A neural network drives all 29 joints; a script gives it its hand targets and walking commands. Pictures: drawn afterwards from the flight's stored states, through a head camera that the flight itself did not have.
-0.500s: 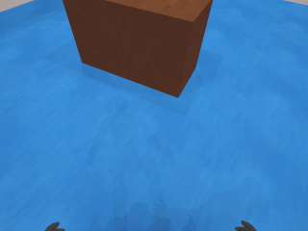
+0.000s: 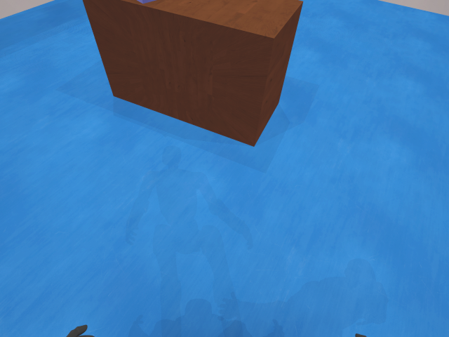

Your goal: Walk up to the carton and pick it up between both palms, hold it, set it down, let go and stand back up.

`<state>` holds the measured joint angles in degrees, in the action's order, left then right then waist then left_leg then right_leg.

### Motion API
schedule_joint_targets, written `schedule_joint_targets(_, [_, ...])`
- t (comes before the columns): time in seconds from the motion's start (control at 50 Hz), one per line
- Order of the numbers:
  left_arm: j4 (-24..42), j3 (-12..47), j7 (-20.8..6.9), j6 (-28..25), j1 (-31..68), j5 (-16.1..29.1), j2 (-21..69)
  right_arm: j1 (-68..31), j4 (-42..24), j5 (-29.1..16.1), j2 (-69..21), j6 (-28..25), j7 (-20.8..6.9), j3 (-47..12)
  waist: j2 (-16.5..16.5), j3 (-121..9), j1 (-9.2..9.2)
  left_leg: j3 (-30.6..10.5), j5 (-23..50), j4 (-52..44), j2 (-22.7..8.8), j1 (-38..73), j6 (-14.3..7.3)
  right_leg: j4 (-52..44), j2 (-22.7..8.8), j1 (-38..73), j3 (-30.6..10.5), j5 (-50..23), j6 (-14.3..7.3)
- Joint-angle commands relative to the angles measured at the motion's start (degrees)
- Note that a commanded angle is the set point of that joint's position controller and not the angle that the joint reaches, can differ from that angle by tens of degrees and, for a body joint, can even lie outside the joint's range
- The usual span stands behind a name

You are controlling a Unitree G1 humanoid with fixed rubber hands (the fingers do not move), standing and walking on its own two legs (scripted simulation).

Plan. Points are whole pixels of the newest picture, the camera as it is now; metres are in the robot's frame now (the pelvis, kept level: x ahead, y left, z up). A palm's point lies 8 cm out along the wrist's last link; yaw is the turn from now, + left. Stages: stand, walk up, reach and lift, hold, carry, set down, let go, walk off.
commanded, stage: stand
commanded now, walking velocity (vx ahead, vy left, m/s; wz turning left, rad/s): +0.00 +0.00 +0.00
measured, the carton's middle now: out of the picture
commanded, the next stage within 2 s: walk up in 0.52 s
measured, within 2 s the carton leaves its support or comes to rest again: neither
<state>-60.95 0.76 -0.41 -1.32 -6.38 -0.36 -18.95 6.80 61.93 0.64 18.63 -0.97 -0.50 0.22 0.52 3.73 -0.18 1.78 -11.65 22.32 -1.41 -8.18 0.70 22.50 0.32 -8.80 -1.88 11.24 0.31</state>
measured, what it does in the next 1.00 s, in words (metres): lifts its left foot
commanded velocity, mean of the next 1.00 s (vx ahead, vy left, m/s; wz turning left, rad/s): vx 0.00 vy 0.00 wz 0.00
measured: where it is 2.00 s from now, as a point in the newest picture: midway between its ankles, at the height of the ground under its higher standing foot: (167, 276)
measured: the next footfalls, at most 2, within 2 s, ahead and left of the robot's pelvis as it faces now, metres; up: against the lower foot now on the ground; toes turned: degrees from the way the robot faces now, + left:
left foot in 1.08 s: +0.22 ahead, +0.25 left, +0.00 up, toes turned -6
right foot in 1.54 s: +0.34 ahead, +0.03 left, +0.00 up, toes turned -21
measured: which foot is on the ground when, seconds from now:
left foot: down 0.00-0.76, up 0.78-1.00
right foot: down 0.00-1.00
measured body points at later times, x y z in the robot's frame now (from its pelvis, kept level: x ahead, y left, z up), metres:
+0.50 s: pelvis +0.00 +0.00 +0.00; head +0.01 +0.00 +0.45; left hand +0.08 +0.29 -0.13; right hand +0.08 -0.29 -0.13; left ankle +0.01 +0.13 -0.74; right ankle +0.01 -0.12 -0.74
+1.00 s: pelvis +0.04 +0.07 -0.01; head +0.06 +0.05 +0.44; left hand +0.07 +0.40 -0.11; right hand +0.15 -0.28 -0.11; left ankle +0.15 +0.21 -0.71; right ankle +0.01 -0.12 -0.74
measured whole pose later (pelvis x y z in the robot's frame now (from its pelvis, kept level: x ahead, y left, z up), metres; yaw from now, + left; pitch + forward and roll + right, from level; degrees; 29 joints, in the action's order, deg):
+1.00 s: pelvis +0.04 +0.07 -0.01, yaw -4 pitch -2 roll -2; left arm -55.4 -3.7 -0.2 -4.3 -21.1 -2.1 -22.8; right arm 7.1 51.9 3.2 27.5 1.9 -7.4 8.0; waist -4.0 3.2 0.9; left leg -4.0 -19.6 46.1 -3.2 -28.7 0.6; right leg 23.3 -1.2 -6.4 -9.7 16.3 1.2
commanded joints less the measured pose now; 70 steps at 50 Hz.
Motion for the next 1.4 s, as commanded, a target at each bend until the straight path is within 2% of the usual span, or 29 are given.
schedule_joint_targets(0.0, [2.5,-2.7,1.0,-1.3,1.9,0.2,-12.4,-3.0,-3.6,-0.1,11.9,-1.5,0.9,2.7,1.0,-5.3,0.15,-6.4,6.0,-4.5,-6.1,2.3,-2.7,-4.1,-6.3,0.2,-5.4,-8.1,-1.9])
schedule_joint_targets(0.12, [2.6,-2.6,1.0,-0.9,2.1,-0.2,-11.5,-3.4,-3.4,0.3,12.2,-1.3,0.9,2.7,-1.6,-5.5,0.27,-5.5,5.4,-4.5,-6.4,2.6,-2.5,-5.0,-6.8,0.6,-5.5,-7.9,-2.1])
schedule_joint_targets(0.2, [2.0,-2.6,1.0,-1.1,2.7,-0.2,-12.7,-3.1,-2.8,0.0,12.1,-1.1,0.8,2.8,1.4,-4.6,-0.26,-6.2,5.5,-5.3,-6.6,2.2,-2.5,-5.0,-6.4,0.4,-5.0,-8.3,-2.0])
schedule_joint_targets(0.24, [2.0,-2.5,1.1,-1.1,1.5,0.1,-12.1,-2.9,-2.6,0.0,12.0,-1.1,0.8,2.9,-0.5,-4.7,0.46,-6.1,5.8,-4.8,-6.6,2.7,-2.7,-5.5,-6.8,0.4,-5.7,-8.8,-2.1])
schedule_joint_targets(0.26, [2.1,-2.5,1.1,-1.2,2.1,0.0,-12.3,-2.7,-3.0,0.0,11.4,-1.1,0.9,2.6,1.1,-4.6,-0.18,-6.1,5.7,-4.9,-6.6,2.8,-2.5,-5.1,-6.8,0.3,-5.1,-8.8,-1.9])
schedule_joint_targets(0.28, [1.7,-2.5,1.1,-1.2,1.9,0.0,-12.5,-2.9,-2.5,0.1,11.7,-1.0,0.9,2.6,-1.3,-3.8,0.01,-5.8,5.6,-4.8,-6.6,2.5,-2.5,-5.6,-7.2,0.4,-5.5,-9.3,-2.2])
schedule_joint_targets(0.44, [1.6,-2.7,1.0,-1.0,1.5,0.1,-12.8,-2.6,-2.0,0.1,11.8,-1.1,0.8,2.6,0.5,-3.5,0.20,-6.1,3.7,-6.0,-6.6,2.0,-2.8,-6.4,-6.9,0.5,-6.1,-6.1,-2.3])
schedule_joint_targets(0.68, [1.9,-2.8,1.1,-0.9,2.1,-0.1,-12.6,-2.7,-2.4,0.0,12.1,-1.0,0.8,3.0,-1.2,-5.0,-0.48,-5.9,7.0,-5.4,-6.6,3.5,-2.5,-5.7,-7.0,1.3,-5.6,-9.5,-2.1])
schedule_joint_targets(0.7, [3.4,-6.9,0.6,-2.2,-10.4,-0.7,-21.0,-4.4,-9.5,3.7,20.1,-1.2,-1.8,7.5,-4.9,-8.6,1.13,-1.3,-23.0,5.6,-3.2,-2.0,-4.5,-5.7,-8.3,3.1,-14.2,21.9,-7.5])
schedule_joint_targets(0.72, [2.5,-7.7,0.4,-2.4,-13.1,-1.3,-23.0,-7.3,-10.5,4.2,18.6,-0.3,-2.9,7.9,-0.1,-3.5,2.32,-0.8,-29.1,13.3,0.3,-14.1,-3.9,-10.1,-13.2,3.2,-25.9,39.0,-11.1])
schedule_joint_targets(0.74, [4.0,-8.5,0.5,-2.7,-11.9,-1.4,-24.5,-9.3,-11.7,4.3,16.9,0.1,-3.7,7.6,5.1,1.0,3.07,-2.6,-21.8,23.0,1.4,-26.3,-3.2,-14.1,-19.0,6.3,-35.1,43.9,-14.4])
schedule_joint_targets(0.76, [5.5,-8.9,1.0,-3.5,-12.1,-1.3,-24.0,-11.6,-14.3,4.3,15.6,0.4,-4.4,7.2,4.9,3.6,3.54,-7.8,-17.0,27.0,-1.3,-35.9,-2.9,-14.1,-21.8,10.1,-37.3,38.5,-16.9])
schedule_joint_targets(0.8, [7.1,-8.5,1.6,-4.8,-12.6,-0.6,-21.9,-10.0,-14.9,3.6,15.6,-0.1,-5.1,7.7,4.5,1.0,2.38,-9.6,-11.5,28.2,-2.7,-36.7,-1.4,-11.6,-18.7,14.1,-31.5,26.0,-15.1])
schedule_joint_targets(0.86, [9.5,-8.8,1.4,-5.0,-11.5,-1.2,-22.0,-7.9,-15.7,2.8,15.2,0.1,-6.3,8.6,6.0,-1.0,1.30,-7.3,-9.1,27.9,-2.1,-30.6,0.5,-11.0,-13.5,8.4,-23.2,20.8,-13.6])
schedule_joint_targets(0.94, [12.3,-9.2,1.7,-4.9,-8.6,-1.7,-23.9,-6.1,-17.8,2.0,16.4,1.1,-7.2,10.0,12.8,0.1,-0.31,-6.4,-6.7,22.6,-3.5,-19.2,-0.2,-11.4,-13.4,-7.2,-20.1,23.8,-12.6])
schedule_joint_targets(0.96, [12.6,-9.2,1.6,-4.9,-7.2,-1.8,-24.5,-6.1,-18.4,1.8,16.9,0.9,-7.5,10.2,12.3,1.0,-1.21,-5.5,-6.4,20.4,-3.7,-14.7,-0.7,-10.5,-12.9,-11.5,-17.5,22.9,-12.1])
schedule_joint_targets(0.98, [13.3,-9.2,1.5,-4.8,-4.3,-2.0,-24.9,-2.0,-17.4,1.5,16.9,0.7,-7.5,10.5,14.9,-0.7,-2.88,-3.6,-5.7,18.0,-2.5,-6.8,-1.1,-8.3,-11.8,-16.3,-14.9,22.3,-11.3])
schedule_joint_targets(1.0, [13.6,-8.9,1.4,-4.6,-1.8,-2.0,-24.1,4.0,-15.2,1.7,16.8,0.6,-7.4,11.2,12.5,-0.9,-6.22,-1.3,-3.6,15.3,-1.2,2.4,-1.5,-4.4,-10.5,-22.1,-13.2,23.1,-10.1])
schedule_joint_targets(1.02, [14.4,-7.9,1.6,-4.4,-2.3,-2.0,-21.8,10.5,-13.2,2.0,18.9,0.2,-7.0,12.3,6.1,-3.6,-9.36,-1.1,-2.5,14.4,0.0,14.2,-1.6,3.7,-7.2,-30.7,-9.2,26.3,-8.6])
schedule_joint_targets(1.04, [13.6,-6.2,2.0,-4.3,-4.6,-2.9,-17.4,18.9,-10.2,2.8,20.5,0.1,-6.0,13.6,-5.2,-6.8,-13.26,-1.1,-8.0,13.4,0.4,23.3,-2.1,19.0,-2.7,-37.3,-5.3,29.7,-7.8])
schedule_joint_targets(1.06, [13.9,-4.8,2.2,-4.3,-8.5,-2.5,-12.0,22.7,-10.6,3.5,24.5,-0.2,-4.9,13.8,-22.2,-7.0,-14.25,-21.1,-30.8,-3.4,-10.9,18.0,-2.4,41.8,6.3,-40.0,-0.1,28.4,-5.7])
schedule_joint_targets(1.08, [14.1,-4.6,2.7,-4.0,-12.2,-1.5,-12.9,11.6,-15.5,3.1,27.5,-1.0,-4.7,13.3,-20.6,-3.6,-6.90,-42.5,-47.1,-15.2,-21.7,6.8,-6.8,51.5,4.1,-41.4,-1.8,22.6,-5.1])
schedule_joint_targets(1.1, [13.6,-5.6,2.8,-3.9,-11.3,-1.3,-18.9,2.9,-18.4,1.8,28.8,-1.3,-5.1,13.0,-13.9,-0.9,-4.92,-44.1,-51.5,-17.6,-24.1,-1.9,-11.4,51.9,-1.8,-38.7,-3.4,17.3,-4.7])
schedule_joint_targets(1.12, [11.5,-6.6,2.3,-4.3,-12.3,-0.4,-21.5,0.0,-18.6,1.5,26.7,-1.2,-5.0,12.0,-12.4,0.7,-2.54,-38.0,-47.7,-16.5,-20.7,-7.1,-10.8,50.7,-4.6,-34.2,-3.2,12.9,-4.1])
schedule_joint_targets(1.16, [9.3,-8.1,1.2,-4.3,-15.2,-0.2,-22.7,0.7,-18.7,2.1,21.7,-1.2,-4.3,10.6,-10.7,1.7,-0.71,-25.3,-38.9,-13.6,-14.9,-7.8,-10.0,45.4,-6.1,-29.0,-1.1,9.8,-2.6])
schedule_joint_targets(1.18, [8.2,-8.1,0.6,-4.0,-17.2,-0.1,-22.1,1.5,-19.3,1.8,20.7,-1.4,-4.2,10.1,-12.3,0.4,-0.34,-20.0,-34.8,-12.5,-13.1,-6.7,-9.7,42.1,-5.6,-27.8,0.3,8.9,-2.1])
schedule_joint_targets(1.26, [11.3,-7.5,-0.6,-3.6,-12.1,-0.1,-19.2,6.3,-19.1,1.3,19.1,-1.8,-4.5,8.7,-10.1,3.7,-2.31,-13.8,-24.3,-13.3,-12.7,-6.8,-12.2,29.4,-5.2,-25.2,2.3,7.5,-1.5])
schedule_joint_targets(1.32, [13.4,-7.9,-1.1,-3.1,-9.6,0.5,-18.8,9.6,-20.1,1.4,20.0,-1.9,-4.8,8.7,-7.7,4.3,-3.46,-14.1,-23.1,-14.5,-14.3,-4.7,-12.0,23.9,-4.5,-25.0,2.4,7.1,-1.3])
schedule_joint_targets(1.38, [15.2,-8.0,-1.2,-3.4,-6.9,0.8,-18.3,11.8,-21.1,1.6,19.7,-1.6,-5.1,8.6,-4.5,2.4,-4.85,-9.9,-19.2,-12.5,-12.7,-1.9,-11.8,17.7,-3.9,-22.4,5.2,2.5,-1.6])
